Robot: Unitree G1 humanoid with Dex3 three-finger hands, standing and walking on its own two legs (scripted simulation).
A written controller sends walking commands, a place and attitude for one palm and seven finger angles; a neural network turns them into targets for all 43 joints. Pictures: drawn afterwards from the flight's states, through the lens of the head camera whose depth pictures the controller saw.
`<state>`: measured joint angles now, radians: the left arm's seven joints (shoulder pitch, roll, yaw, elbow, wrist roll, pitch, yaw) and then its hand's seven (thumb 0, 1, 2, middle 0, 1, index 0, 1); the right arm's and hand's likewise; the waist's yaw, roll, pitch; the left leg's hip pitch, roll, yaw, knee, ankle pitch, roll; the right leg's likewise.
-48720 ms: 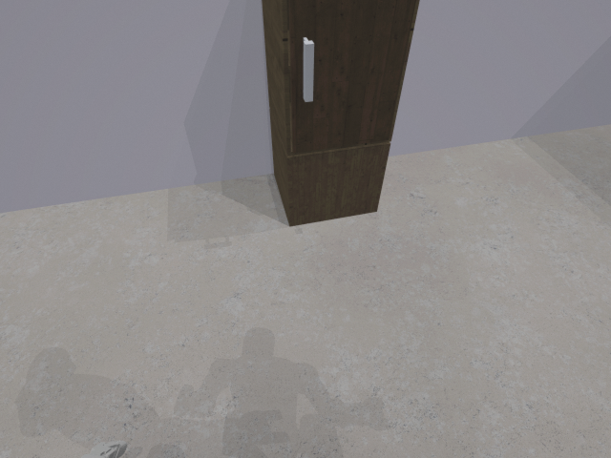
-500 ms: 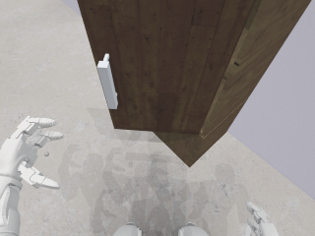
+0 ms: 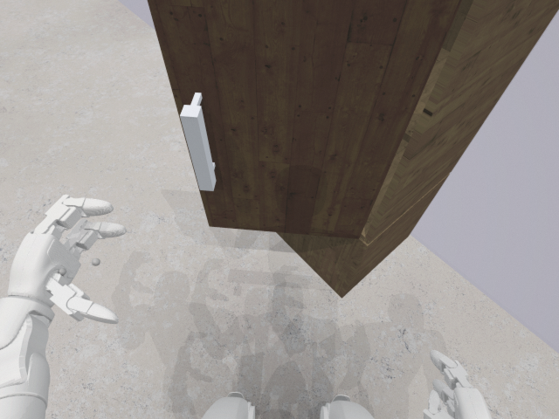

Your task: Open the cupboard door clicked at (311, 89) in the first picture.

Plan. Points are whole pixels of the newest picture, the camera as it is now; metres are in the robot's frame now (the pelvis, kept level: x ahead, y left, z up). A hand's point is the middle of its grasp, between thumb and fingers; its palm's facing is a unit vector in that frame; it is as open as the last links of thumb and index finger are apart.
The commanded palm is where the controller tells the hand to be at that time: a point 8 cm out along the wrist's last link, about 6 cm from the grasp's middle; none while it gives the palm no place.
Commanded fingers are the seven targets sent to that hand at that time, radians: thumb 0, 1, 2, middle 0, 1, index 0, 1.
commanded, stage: move the hooked fingers beside the handle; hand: left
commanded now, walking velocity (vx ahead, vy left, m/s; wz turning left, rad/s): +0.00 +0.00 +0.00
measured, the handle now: (203, 144) +0.55 +0.17 +0.04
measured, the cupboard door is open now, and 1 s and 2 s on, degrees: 44 44 44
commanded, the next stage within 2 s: none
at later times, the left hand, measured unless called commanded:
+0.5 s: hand (123, 219) +0.37 +0.25 +0.05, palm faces -0.03 -1.00 -0.01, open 14.0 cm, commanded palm +0.35 +0.30 +0.06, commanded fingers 0.00 -0.50 0.30 -0.30 -1.20 -0.30 -1.20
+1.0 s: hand (143, 182) +0.44 +0.24 +0.06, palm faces -0.04 -1.00 -0.01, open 14.0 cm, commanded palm +0.43 +0.29 +0.05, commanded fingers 0.00 -0.50 0.30 -0.30 -1.20 -0.30 -1.20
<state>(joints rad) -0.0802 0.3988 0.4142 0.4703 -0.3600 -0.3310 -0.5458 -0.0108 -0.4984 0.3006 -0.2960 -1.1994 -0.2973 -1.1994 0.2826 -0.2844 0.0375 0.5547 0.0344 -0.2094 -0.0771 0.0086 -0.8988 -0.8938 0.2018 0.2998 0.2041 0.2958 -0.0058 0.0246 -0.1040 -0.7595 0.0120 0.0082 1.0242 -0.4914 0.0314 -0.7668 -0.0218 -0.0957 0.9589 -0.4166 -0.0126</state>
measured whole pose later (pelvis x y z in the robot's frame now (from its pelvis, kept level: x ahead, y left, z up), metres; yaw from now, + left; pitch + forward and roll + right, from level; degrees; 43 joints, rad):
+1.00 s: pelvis +0.00 +0.00 -0.01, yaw -2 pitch +19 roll -3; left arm -0.64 0.53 0.45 0.99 -0.21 -0.39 -0.47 -0.01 -0.50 0.30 -0.30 -1.20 -0.30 -1.20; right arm 0.34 -0.29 0.03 0.61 0.02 -0.04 -0.05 0.00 -0.90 -0.89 0.20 0.30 0.20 0.30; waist -0.09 0.01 -0.11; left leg -0.92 0.03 0.02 1.09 -0.51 0.04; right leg -0.93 -0.01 -0.08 1.01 -0.42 -0.01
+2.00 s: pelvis +0.01 +0.01 -0.02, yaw -2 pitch +22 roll -4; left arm -0.79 0.57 0.44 1.13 -0.15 -0.38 -0.42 -0.01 -0.50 0.30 -0.30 -1.20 -0.30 -1.20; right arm 0.34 -0.28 0.04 0.59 0.01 0.07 -0.03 0.00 -0.90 -0.89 0.20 0.30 0.20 0.30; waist -0.14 0.02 -0.11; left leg -0.97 0.03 0.02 1.11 -0.52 0.05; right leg -0.97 0.00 -0.08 1.00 -0.42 0.00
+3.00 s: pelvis +0.00 +0.00 -0.02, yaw -2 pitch +22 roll -3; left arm -0.79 0.48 0.40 1.09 -0.13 -0.43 -0.31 -0.01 -0.50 0.30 -0.30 -1.20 -0.30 -1.20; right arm 0.35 -0.27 0.04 0.60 0.00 0.05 -0.02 0.00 -0.90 -0.89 0.20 0.30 0.20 0.30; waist -0.14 0.02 -0.12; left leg -0.98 0.03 0.02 1.11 -0.52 0.03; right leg -0.99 0.00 -0.07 1.04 -0.43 -0.01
